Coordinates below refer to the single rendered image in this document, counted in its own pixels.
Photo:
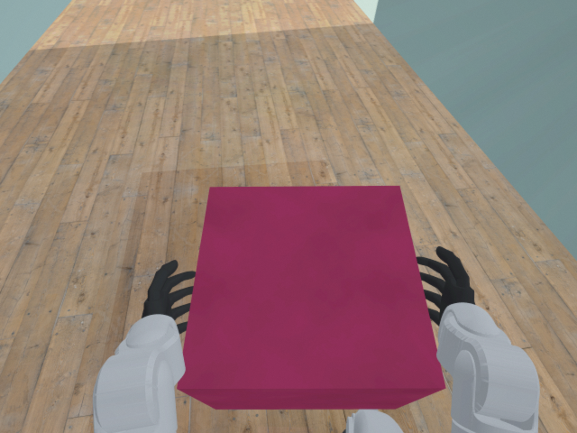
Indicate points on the right robot forearm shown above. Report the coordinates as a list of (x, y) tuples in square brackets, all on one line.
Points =
[(495, 384)]

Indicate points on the right robot thigh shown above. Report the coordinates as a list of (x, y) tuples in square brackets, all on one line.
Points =
[(371, 421)]

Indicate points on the left robot forearm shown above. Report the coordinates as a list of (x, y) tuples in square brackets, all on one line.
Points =
[(134, 390)]

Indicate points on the robot left hand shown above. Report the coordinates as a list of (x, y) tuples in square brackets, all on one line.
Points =
[(159, 299)]

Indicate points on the carton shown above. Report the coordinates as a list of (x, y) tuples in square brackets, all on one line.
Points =
[(308, 298)]

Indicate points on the robot right hand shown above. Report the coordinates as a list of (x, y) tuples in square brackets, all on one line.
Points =
[(455, 287)]

